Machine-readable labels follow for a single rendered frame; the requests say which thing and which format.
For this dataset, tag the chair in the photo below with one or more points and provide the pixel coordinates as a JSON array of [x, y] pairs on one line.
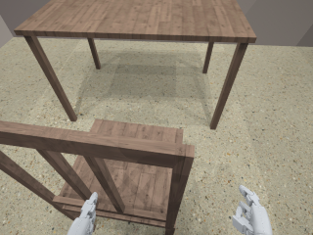
[[139, 171]]

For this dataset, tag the table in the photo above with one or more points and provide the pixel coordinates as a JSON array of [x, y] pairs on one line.
[[171, 20]]

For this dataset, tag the robot left hand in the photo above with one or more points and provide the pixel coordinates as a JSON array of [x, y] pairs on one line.
[[83, 225]]

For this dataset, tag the robot right hand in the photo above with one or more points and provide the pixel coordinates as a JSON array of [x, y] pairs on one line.
[[257, 220]]

